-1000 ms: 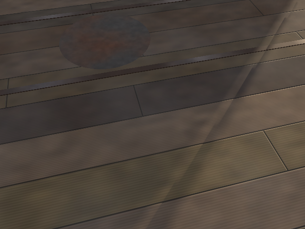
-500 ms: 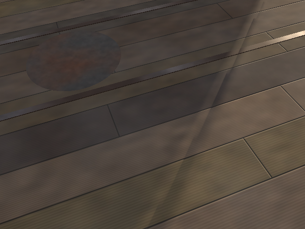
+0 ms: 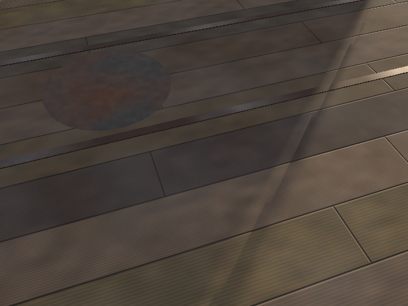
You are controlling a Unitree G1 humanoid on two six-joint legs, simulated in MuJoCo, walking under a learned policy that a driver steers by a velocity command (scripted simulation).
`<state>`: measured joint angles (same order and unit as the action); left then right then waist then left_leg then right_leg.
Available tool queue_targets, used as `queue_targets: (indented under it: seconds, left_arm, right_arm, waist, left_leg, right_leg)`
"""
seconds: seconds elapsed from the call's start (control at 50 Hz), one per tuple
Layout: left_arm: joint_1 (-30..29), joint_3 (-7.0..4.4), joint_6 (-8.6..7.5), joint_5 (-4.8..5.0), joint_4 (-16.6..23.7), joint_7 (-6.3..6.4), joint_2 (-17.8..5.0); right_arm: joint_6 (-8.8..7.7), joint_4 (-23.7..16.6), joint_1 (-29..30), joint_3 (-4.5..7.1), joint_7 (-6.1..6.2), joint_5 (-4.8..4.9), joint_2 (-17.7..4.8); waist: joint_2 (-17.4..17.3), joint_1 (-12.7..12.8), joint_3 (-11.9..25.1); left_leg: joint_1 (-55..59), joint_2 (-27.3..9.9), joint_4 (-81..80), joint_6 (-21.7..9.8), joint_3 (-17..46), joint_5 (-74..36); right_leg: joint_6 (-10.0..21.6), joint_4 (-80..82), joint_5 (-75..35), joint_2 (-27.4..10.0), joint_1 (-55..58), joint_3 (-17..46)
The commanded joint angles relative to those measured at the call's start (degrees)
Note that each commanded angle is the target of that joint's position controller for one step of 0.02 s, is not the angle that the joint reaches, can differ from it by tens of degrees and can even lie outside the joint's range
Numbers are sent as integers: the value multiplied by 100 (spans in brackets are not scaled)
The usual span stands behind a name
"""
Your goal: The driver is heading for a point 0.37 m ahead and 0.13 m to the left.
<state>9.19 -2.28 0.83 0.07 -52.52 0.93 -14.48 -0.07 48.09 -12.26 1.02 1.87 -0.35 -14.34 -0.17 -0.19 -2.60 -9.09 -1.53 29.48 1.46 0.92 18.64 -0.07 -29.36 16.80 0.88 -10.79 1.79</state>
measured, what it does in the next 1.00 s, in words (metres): lifts its left foot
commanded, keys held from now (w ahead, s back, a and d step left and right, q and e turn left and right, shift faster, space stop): no key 0.52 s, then w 0.34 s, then w+q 0.14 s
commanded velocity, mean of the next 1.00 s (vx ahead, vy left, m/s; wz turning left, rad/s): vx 0.14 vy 0.00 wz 0.02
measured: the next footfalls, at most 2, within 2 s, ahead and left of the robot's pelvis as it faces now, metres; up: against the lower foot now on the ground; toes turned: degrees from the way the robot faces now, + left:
left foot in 1.20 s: +0.39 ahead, +0.14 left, +0.00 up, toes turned +11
right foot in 1.64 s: +0.46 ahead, -0.08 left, +0.00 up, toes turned +10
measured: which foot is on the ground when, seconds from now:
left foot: down 0.00-0.78, up 0.80-1.00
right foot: down 0.00-1.00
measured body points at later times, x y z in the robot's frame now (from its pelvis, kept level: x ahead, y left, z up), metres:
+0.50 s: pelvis -0.01 +0.01 +0.00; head +0.00 +0.01 +0.45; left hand +0.04 +0.27 -0.15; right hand +0.04 -0.25 -0.14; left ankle -0.03 +0.13 -0.74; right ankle -0.01 -0.12 -0.74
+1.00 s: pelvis +0.10 -0.01 +0.01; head +0.11 -0.02 +0.46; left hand +0.00 +0.22 -0.13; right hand +0.23 -0.27 -0.12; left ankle +0.15 +0.13 -0.66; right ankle +0.00 -0.12 -0.74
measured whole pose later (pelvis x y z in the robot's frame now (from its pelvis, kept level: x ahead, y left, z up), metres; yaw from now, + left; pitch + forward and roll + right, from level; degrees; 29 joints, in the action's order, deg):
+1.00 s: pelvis +0.10 -0.01 +0.01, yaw +2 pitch +1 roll +0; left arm 26.5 -0.8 -5.2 -0.2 -64.7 0.1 -11.2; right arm -5.2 52.1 -10.4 2.5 -1.3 2.2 -15.6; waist -1.7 3.0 0.0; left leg -35.4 -3.6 60.1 -2.4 -0.1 12.3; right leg 1.8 -14.5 17.2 1.5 1.7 -1.7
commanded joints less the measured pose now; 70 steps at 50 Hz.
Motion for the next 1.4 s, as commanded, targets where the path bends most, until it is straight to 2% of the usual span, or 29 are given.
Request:
queue_targets:
  seconds: [0.02, 0.52, 0.54, 0.58, 0.62, 0.7, 0.74, 0.76, 0.78, 0.8, 0.82, 0.84, 0.86, 0.88, 0.94, 1.02, 1.06, 1.1, 1.14, 1.18, 1.2, 1.22, 1.24, 1.26, 1.28, 1.3, 1.32, 1.34, 1.4]
  left_arm:
    - [-50, -127, -27, 4, 82, 46, -612]
    - [71, -45, 20, -4, -959, 138, -499]
    - [177, -29, 25, -1, -1025, 142, -439]
    - [251, -66, 22, 65, -1040, 158, -522]
    - [171, -58, -96, 65, -938, 139, -474]
    - [99, 20, -456, 120, -786, -35, -91]
    - [359, 25, -543, 169, -836, -93, -74]
    - [839, 14, -563, 186, -1013, -93, -68]
    - [1406, -66, -575, 159, -1233, -84, -323]
    - [2180, -225, -600, 167, -1460, -92, -873]
    - [2606, -240, -662, 110, -1436, -174, -1116]
    - [2359, -180, -737, 3, -1377, -188, -972]
    - [1976, -106, -797, 31, -1208, -201, -666]
    - [1768, -72, -802, 42, -1125, -195, -562]
    - [1850, 59, -676, 4, -1099, -120, -222]
    - [1610, 56, -620, -78, -898, 49, -520]
    - [1724, 4, -652, -29, -888, 69, -753]
    - [1795, -34, -660, 49, -896, 56, -806]
    - [1731, -64, -601, 50, -853, 50, -879]
    - [1606, -67, -456, -33, -783, 75, -909]
    - [1616, -46, -439, -48, -710, 70, -926]
    - [1898, 75, -510, -245, -506, 33, -578]
    - [2786, 255, -654, -112, -691, -88, 1]
    - [2277, 74, -758, 84, -693, -144, -569]
    - [1491, 38, -751, 227, -378, -115, -652]
    - [1163, 30, -696, 168, -306, -28, -598]
    - [1119, -43, -604, 92, -340, 72, -669]
    - [1367, -40, -486, 94, -352, 122, -528]
    - [1475, -57, -327, 0, -337, 208, -322]
  right_arm:
    - [-57, -151, -106, 164, 17, 2, -711]
    - [-86, 783, -391, 40, 47, 4, -535]
    - [-77, 863, -504, 30, 55, 8, -491]
    - [-48, 858, -495, 80, 95, 68, -625]
    - [-107, 805, -548, 105, 104, 106, -693]
    - [-300, 923, -1026, 265, 17, 203, -1046]
    - [-317, 751, -631, 252, -23, 214, -984]
    - [-312, 603, -247, 228, -49, 231, -926]
    - [-334, 428, 95, 175, -67, 229, -730]
    - [-423, 227, 317, 84, -74, 192, -343]
    - [-551, 68, 431, 91, -63, 110, -420]
    - [-606, 109, 122, 125, -95, 290, -436]
    - [-652, 163, 88, 131, -138, 368, -495]
    - [-685, 185, 151, 148, -182, 364, -483]
    - [-638, 158, 327, 196, -316, 246, -395]
    - [-526, -272, 1196, 24, -406, 213, 10]
    - [-489, -462, 1525, -7, -429, 199, -32]
    - [-452, -594, 1682, 14, -471, 211, -178]
    - [-466, -678, 1603, 84, -525, 171, -332]
    - [-488, -350, 323, 311, -544, 145, -705]
    - [-462, -142, -364, 437, -494, 149, -938]
    - [-393, 8, -986, 541, -385, 50, -1483]
    - [-348, -56, -983, 455, -368, -52, -1541]
    - [-314, -20, -860, 426, -385, 3, -1229]
    - [-337, -103, -177, 356, -371, 57, -1003]
    - [-396, -171, 347, 270, -386, 74, -757]
    - [-462, -191, 568, 209, -400, 34, -569]
    - [-469, -176, 767, 211, -417, -24, -581]
    - [-543, -23, 719, 183, -413, -142, -553]
  waist:
    - [32, -12, 332]
    - [3, 39, -3]
    - [-10, 43, 120]
    - [-90, 47, -161]
    - [-190, 0, -619]
    - [-1016, -83, -558]
    - [-946, 186, -691]
    - [-866, 465, -724]
    - [-394, 664, -647]
    - [1044, 842, -425]
    - [1567, 943, -160]
    - [1233, 604, -114]
    - [726, 436, -322]
    - [456, 361, -438]
    - [512, 317, -380]
    - [437, 362, -546]
    - [528, 402, -567]
    - [497, 351, -644]
    - [519, 140, -487]
    - [655, -561, 338]
    - [582, -876, 756]
    - [-678, -756, 1526]
    - [-1514, -325, 2924]
    - [-603, -569, 2790]
    - [-438, -385, 1597]
    - [62, -176, 903]
    - [55, -29, 698]
    - [-135, 213, 645]
    - [-274, 370, 636]
  left_leg:
    - [-23, -136, -373, -82, 98, -1876]
    - [-297, 3, -689, -102, -13, -925]
    - [-261, 65, -711, -125, -69, -330]
    - [-586, 108, -698, -328, 13, 1599]
    - [-919, -156, -886, -583, 458, 2539]
    - [-500, -1378, -1752, -1311, 2259, 2916]
    - [-1098, -1358, -1763, -1274, 2149, 2612]
    - [-1577, -1030, -1458, -1060, 1664, 2225]
    - [-2016, -562, -657, -766, 989, 1399]
    - [-2772, 219, 1263, -333, -183, 554]
    - [-3368, 393, 2730, -228, 4, 1241]
    - [-3885, 203, 3621, -344, 356, 1280]
    - [-4114, -76, 3986, -467, 447, 854]
    - [-4388, -239, 4015, -554, 420, 381]
    - [-4119, -463, 3451, -485, 192, -459]
    - [-3195, -295, 1797, -267, -191, -1471]
    - [-2623, -203, 1173, -311, -386, -1776]
    - [-2525, -168, 809, -478, -384, -1824]
    - [-2142, 50, 570, -711, -515, -1612]
    - [-665, 531, 452, -947, -727, -1639]
    - [570, 476, 214, -1074, -520, -2242]
    - [2489, -861, 606, -1489, 1160, -4088]
    - [3622, -2489, -264, -2799, 3883, -4999]
    - [2685, -2205, -782, -2620, 3635, -4066]
    - [1620, -1874, -928, -2257, 2620, -3627]
    - [531, -1595, -1140, -1986, 1839, -3732]
    - [-149, -1311, -1236, -1795, 1283, -4064]
    - [-669, -1137, -1430, -1731, 928, -3699]
    - [-1241, -977, -1558, -1820, 448, -4404]
  right_leg:
    - [117, 308, -1968, -233, 284, 206]
    - [30, 572, -1039, -167, 76, 111]
    - [45, 577, -443, -94, 109, 34]
    - [181, 381, 1552, 80, -333, -97]
    - [314, 243, 2207, 12, -898, -2]
    - [278, -1055, 848, 46, -1313, -402]
    - [475, -624, 894, -34, -637, -384]
    - [550, 133, 747, 1, 196, -371]
    - [605, 587, 545, -240, 890, 175]
    - [1020, 1362, 1185, -1111, 1646, 1876]
    - [1387, 1640, -190, -1957, 2139, 3298]
    - [1672, 1723, 102, -2250, 2195, 3676]
    - [1567, 1763, 232, -2083, 2059, 3239]
    - [1393, 1840, 59, -1973, 2059, 2668]
    - [926, 2000, -1511, -1445, 1903, 1111]
    - [859, 2393, -1811, -1164, 770, 31]
    - [866, 2596, -1828, -1275, 542, -194]
    - [817, 2519, -2154, -1440, 871, -380]
    - [692, 1869, -3984, -1547, 1262, -578]
    - [461, 133, -6133, -1388, 1352, -762]
    - [248, -1018, -5735, -1158, 702, -851]
    - [2, -3063, -2397, -576, -953, -946]
    - [-249, -5240, 2076, 365, -2069, -216]
    - [-184, -5605, 1746, 56, -2019, 525]
    - [-114, -5410, 1399, -235, -2345, 246]
    - [-120, -4984, 1020, -533, -2223, 149]
    - [-99, -4579, 833, -693, -1798, 170]
    - [-107, -4272, 693, -745, -1356, 190]
    - [-202, -3420, 364, -681, -904, 97]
